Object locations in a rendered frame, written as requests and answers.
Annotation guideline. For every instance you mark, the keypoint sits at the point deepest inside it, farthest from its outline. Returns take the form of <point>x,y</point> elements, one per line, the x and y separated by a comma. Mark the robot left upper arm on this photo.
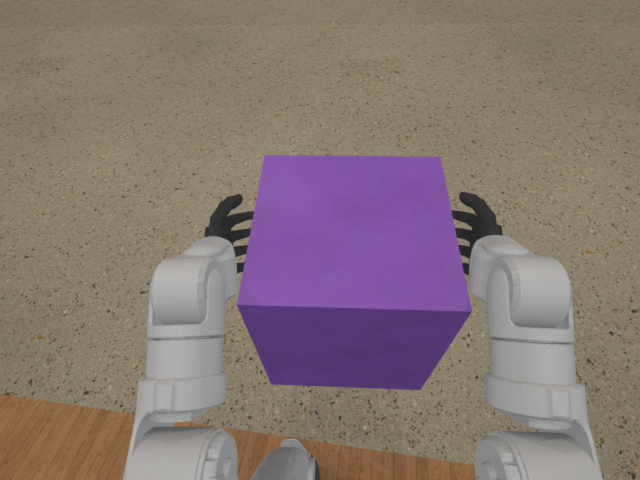
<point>184,453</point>

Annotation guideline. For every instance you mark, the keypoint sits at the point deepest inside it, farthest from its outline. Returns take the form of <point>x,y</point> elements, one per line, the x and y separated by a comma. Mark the right robot forearm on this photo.
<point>530,317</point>

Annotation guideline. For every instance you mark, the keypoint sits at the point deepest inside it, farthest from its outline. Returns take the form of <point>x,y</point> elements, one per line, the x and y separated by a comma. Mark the carton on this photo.
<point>353,275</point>

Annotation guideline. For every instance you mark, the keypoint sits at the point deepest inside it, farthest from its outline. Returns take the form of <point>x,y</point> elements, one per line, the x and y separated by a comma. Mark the robot left thigh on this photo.
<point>286,463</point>

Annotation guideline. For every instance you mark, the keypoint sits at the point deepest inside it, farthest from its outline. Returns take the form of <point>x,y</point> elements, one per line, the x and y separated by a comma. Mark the robot right upper arm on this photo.
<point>516,455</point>

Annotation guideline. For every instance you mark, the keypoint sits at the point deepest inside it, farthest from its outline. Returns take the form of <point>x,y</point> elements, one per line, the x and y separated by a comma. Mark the robot right hand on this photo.
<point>482,225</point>

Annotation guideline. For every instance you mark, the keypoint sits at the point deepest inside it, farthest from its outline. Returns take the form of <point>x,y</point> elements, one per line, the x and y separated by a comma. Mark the robot left hand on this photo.
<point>221,224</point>

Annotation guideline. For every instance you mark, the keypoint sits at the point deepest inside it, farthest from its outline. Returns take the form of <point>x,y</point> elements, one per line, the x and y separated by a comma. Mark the left robot forearm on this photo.
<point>184,376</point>

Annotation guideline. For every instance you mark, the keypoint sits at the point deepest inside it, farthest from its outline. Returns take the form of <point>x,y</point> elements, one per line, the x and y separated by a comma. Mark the robot left shin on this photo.
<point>292,443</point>

